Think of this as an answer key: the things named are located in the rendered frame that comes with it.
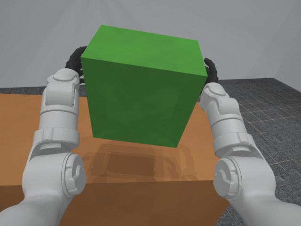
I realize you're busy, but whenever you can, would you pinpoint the right robot forearm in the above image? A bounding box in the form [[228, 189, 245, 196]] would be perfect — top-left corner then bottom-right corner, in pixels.
[[199, 82, 275, 178]]

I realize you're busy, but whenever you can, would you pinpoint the right robot hand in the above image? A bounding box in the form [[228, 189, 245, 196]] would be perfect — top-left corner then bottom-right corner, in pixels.
[[200, 58, 218, 94]]

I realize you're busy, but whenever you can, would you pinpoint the left robot hand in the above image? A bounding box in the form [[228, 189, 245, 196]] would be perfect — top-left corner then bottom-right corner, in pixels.
[[65, 46, 87, 84]]

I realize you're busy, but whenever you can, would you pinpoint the left robot upper arm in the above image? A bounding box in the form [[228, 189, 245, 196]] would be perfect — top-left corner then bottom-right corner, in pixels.
[[0, 152, 87, 226]]

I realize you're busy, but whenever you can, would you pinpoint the right robot upper arm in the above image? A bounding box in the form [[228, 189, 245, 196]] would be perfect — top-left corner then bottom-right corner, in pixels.
[[213, 156, 301, 226]]

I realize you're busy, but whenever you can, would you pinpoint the left robot forearm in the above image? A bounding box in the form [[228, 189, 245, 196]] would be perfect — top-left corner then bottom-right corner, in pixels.
[[22, 68, 80, 193]]

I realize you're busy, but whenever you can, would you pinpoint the pedestal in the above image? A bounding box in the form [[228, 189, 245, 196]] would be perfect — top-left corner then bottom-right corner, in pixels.
[[0, 93, 230, 226]]

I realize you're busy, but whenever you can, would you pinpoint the carton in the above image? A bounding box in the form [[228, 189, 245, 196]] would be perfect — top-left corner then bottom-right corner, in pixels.
[[80, 25, 208, 148]]

